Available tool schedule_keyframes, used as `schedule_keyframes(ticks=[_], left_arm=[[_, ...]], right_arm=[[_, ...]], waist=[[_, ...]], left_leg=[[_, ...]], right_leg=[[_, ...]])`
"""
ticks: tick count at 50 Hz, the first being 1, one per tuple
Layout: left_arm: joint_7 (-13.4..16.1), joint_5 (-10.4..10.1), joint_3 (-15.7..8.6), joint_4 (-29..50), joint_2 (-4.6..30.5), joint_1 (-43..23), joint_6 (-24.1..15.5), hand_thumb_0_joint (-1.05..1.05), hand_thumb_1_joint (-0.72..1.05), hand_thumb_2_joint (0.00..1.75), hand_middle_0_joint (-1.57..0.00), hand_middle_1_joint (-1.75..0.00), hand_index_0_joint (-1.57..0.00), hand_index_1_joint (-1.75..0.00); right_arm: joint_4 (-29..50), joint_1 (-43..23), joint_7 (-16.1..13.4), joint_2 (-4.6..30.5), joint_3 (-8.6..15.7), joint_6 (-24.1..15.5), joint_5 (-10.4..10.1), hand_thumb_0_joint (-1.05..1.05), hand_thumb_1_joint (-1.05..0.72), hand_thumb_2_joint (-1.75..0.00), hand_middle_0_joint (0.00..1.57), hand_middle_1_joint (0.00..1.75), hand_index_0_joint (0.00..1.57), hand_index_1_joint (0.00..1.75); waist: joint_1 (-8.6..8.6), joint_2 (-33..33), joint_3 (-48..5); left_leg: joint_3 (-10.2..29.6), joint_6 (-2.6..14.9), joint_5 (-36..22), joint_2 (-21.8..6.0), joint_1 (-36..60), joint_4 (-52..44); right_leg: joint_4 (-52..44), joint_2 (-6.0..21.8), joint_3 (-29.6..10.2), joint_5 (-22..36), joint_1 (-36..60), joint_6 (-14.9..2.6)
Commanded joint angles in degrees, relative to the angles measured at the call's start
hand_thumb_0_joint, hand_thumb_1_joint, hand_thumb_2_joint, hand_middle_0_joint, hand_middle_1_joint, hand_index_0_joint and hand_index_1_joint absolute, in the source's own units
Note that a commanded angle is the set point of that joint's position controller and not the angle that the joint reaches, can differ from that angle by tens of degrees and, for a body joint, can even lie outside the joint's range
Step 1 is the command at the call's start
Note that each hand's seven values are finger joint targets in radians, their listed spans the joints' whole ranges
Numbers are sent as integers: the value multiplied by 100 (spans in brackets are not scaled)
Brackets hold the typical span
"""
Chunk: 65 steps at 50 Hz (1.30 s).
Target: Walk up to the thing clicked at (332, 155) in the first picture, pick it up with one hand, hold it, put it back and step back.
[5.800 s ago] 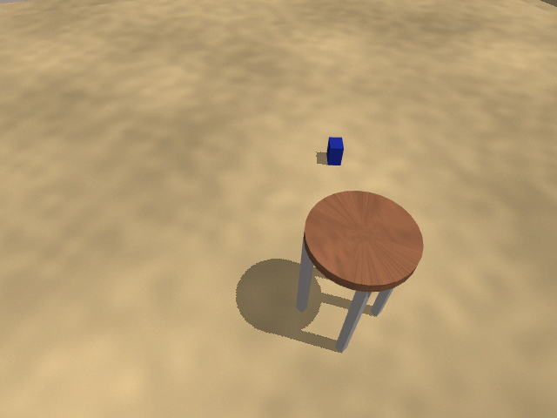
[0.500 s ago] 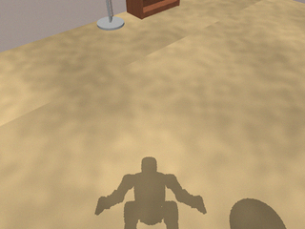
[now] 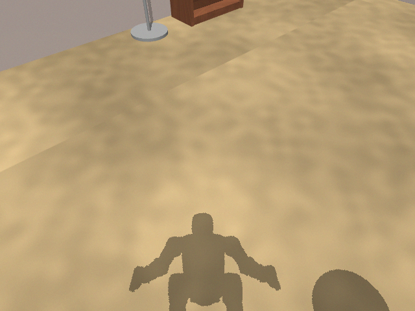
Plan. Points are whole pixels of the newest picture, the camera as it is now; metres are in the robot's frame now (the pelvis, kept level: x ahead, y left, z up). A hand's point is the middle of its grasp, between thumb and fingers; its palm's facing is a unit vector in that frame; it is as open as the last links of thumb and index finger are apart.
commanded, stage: stand
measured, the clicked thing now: out of the picture +0.23 -1.47 -0.73
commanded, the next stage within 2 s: walk up in 0.56 s
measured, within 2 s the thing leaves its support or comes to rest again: neither
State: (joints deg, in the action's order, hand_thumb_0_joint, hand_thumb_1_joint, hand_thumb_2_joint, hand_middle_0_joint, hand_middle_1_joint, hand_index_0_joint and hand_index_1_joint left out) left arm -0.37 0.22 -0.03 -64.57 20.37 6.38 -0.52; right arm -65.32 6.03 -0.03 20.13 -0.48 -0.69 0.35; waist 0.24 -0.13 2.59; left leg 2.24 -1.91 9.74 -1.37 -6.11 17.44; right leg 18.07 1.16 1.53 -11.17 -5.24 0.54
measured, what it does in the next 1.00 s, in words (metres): walks ahead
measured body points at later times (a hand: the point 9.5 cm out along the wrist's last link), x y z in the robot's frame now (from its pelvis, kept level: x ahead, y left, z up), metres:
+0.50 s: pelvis +0.00 +0.00 +0.00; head +0.02 +0.00 +0.45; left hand +0.07 +0.30 -0.13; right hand +0.08 -0.30 -0.13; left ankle +0.00 +0.14 -0.75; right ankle -0.01 -0.12 -0.75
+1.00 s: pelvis +0.10 +0.03 -0.01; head +0.12 +0.06 +0.44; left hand +0.13 +0.36 -0.14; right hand +0.16 -0.29 -0.11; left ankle +0.06 +0.15 -0.75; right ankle +0.12 -0.11 -0.70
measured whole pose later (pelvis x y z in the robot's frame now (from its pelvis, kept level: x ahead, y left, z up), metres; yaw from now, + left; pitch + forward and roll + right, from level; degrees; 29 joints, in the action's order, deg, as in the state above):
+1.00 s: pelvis +0.10 +0.03 -0.01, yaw +2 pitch -3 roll +0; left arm -2.8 0.3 -3.5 -54.7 24.9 16.2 -0.1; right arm -52.4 17.0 1.4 21.2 3.9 -4.3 1.1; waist 0.5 3.3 5.6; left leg -2.2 1.1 16.4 0.0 -4.1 23.6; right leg 53.4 0.7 -3.6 -21.4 -22.6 -1.7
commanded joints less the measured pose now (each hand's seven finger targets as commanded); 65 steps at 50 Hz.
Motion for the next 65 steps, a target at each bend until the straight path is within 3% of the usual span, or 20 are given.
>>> schedule_keyframes(ticks=[1, 27, 28, 29, 31, 34, 35, 37, 39, 40, 41, 42, 45, 50, 56, 59, 60, 61, 62, 65], left_arm=[[70, 19, -251, 304, 1239, -186, -111, 0, 90, 90, -20, -30, -20, -30], [78, 15, -257, 304, 1228, -118, -106, 0, 90, 90, -20, -30, -20, -30], [-55, 95, -585, 624, 1598, 208, -157, 0, 90, 90, -20, -30, -20, -30], [-89, 152, -614, 582, 1575, 370, -159, 0, 90, 90, -20, -30, -20, -30], [-133, 166, -713, 724, 1611, 475, -153, 0, 90, 90, -20, -30, -20, -30], [-116, 217, -862, 882, 1948, 937, -259, 0, 90, 90, -20, -30, -20, -30], [-129, 218, -873, 974, 1919, 939, -269, 0, 90, 90, -20, -30, -20, -30], [-150, 214, -855, 1202, 1931, 527, -271, 0, 90, 90, -20, -30, -20, -30], [-195, 120, -731, 1435, 1648, 120, -201, 0, 90, 90, -20, -30, -20, -30], [-213, 70, -618, 1558, 1310, 196, -184, 0, 90, 90, -20, -30, -20, -30], [-208, 52, -553, 1724, 896, 234, -188, 0, 90, 90, -20, -30, -20, -30], [-113, 86, -645, 1622, 1404, 256, -154, 0, 90, 90, -20, -30, -20, -30], [-145, -30, -571, 1431, 1377, 755, -156, 0, 90, 90, -20, -30, -20, -30], [-288, 44, -549, 1690, 1271, 587, -133, 0, 90, 90, -20, -30, -20, -30], [-391, 86, -646, 1833, 1210, 583, -160, 0, 90, 90, -20, -30, -20, -30], [-301, 92, -862, 1634, 1551, 1585, -269, 0, 90, 90, -20, -30, -20, -30], [-224, 133, -1024, 1665, 1971, 2099, -313, 0, 90, 90, -20, -30, -20, -30], [-224, 17, -1040, 1735, 2312, 2155, -325, 0, 90, 90, -20, -30, -20, -30], [-208, -22, -994, 1879, 2202, 1727, -318, 0, 90, 90, -20, -30, -20, -30], [-159, -5, -849, 2094, 1697, 1011, -331, 0, 90, 90, -20, -30, -20, -30]], right_arm=[[328, -164, -48, 1231, 206, -100, -4, 0, -90, -90, 20, 30, 20, 30], [360, -139, -62, 1241, 197, -95, 2, 0, -90, -90, 20, 30, 20, 30], [649, 263, 56, 1545, 497, -151, 86, 0, -90, -90, 20, 30, 20, 30], [675, 291, 103, 1580, 540, -152, 140, 0, -90, -90, 20, 30, 20, 30], [995, -184, 161, 1434, 558, -140, 178, 0, -90, -90, 20, 30, 20, 30], [1273, -351, 181, 1269, 584, -210, 191, 0, -90, -90, 20, 30, 20, 30], [1323, -298, 210, 1320, 587, -252, 162, 0, -90, -90, 20, 30, 20, 30], [1323, 118, 239, 1242, 630, -343, 143, 0, -90, -90, 20, 30, 20, 30], [1061, 1019, 236, 1189, 750, -411, 167, 0, -90, -90, 20, 30, 20, 30], [917, 1697, 174, 1532, 942, -425, 221, 0, -90, -90, 20, 30, 20, 30], [976, 2101, 132, 2259, 1113, -449, 330, 0, -90, -90, 20, 30, 20, 30], [1152, 1832, 134, 2285, 1087, -437, 151, 0, -90, -90, 20, 30, 20, 30], [1581, 1123, 68, 1657, 844, -446, 63, 0, -90, -90, 20, 30, 20, 30], [1828, 1396, 39, 1602, 819, -456, 47, 0, -90, -90, 20, 30, 20, 30], [2221, 1165, 71, 1694, 832, -393, 31, 0, -90, -90, 20, 30, 20, 30], [2370, 1207, 62, 1422, 710, -371, 26, 0, -90, -90, 20, 30, 20, 30], [2458, 1483, 65, 1166, 611, -380, -20, 0, -90, -90, 20, 30, 20, 30], [2464, 1557, 48, 1313, 657, -327, -52, 0, -90, -90, 20, 30, 20, 30], [2271, 1532, 13, 1578, 737, -273, 15, 0, -90, -90, 20, 30, 20, 30], [2034, 1738, 105, 1537, 717, -253, -52, 0, -90, -90, 20, 30, 20, 30]], waist=[[0, -27, -356], [2, -83, -386], [41, 99, -902], [123, 51, -600], [326, 261, 455], [552, 824, 665], [494, 674, 501], [191, 957, 371], [-361, 642, -27], [-666, -365, -386], [-781, -1872, -300], [-617, -830, -200], [-107, -484, 232], [-238, -771, 385], [-79, -811, 252], [519, 267, -213], [730, 1505, -574], [667, 1718, -564], [466, 871, -117], [69, 672, 376]], left_leg=[[404, 264, -993, -577, -5, -167], [387, 245, -1044, -561, 45, -140], [357, 649, 1436, -259, 73, 301], [503, 743, 2459, -325, -471, 390], [449, 673, 2456, -180, -1883, 797], [-2, 357, 1696, -200, -3069, 2472], [34, 390, 1879, -256, -2874, 2374], [51, 421, 1720, -398, -2102, 1614], [-515, 325, 366, 62, -179, 367], [208, 452, 461, -170, 1237, -60], [2834, 1058, 781, -1700, 1996, -554], [3059, 1615, 599, -2120, 1308, -376], [1450, 1342, -594, -1565, 798, -159], [362, 1380, -2449, -1298, 738, -68], [68, 1149, -1042, -1070, -375, 267], [-242, 890, -1266, -640, -1141, 2364], [-637, 625, -253, 48, -1839, 4308], [-322, 507, 2089, 569, -2496, 5270], [298, 480, 2131, 221, -2328, 5665], [314, 472, 1419, -200, -2313, 5034]], right_leg=[[-263, 668, -467, 780, 92, -161], [-251, 661, -464, 848, 44, -153], [209, 313, -316, -1601, 383, -386], [294, 467, -590, -2540, 165, -536], [45, 792, -1187, -3033, -96, -779], [-881, 2063, -2426, -1683, 863, -1590], [-811, 2023, -2284, -1335, 792, -1650], [-352, 1747, -1541, -260, 529, -1443], [846, 994, -305, 714, -401, -925], [2420, 377, 217, 609, -1452, -541], [3875, -663, 132, -1867, -3226, -236], [4201, -199, -794, -2243, -3002, -349], [4162, 114, -997, -1368, -2832, -373], [2838, 227, -444, -726, -2592, -112], [1846, 130, 110, 165, -1027, -306], [1236, -43, 91, -124, 750, -512], [475, 969, -1587, -956, 1232, -925], [-538, 2287, -4004, -1540, 971, -1613], [-551, 2310, -3993, -2246, 73, -1748], [-628, 1579, -2249, -2306, -872, -1408]])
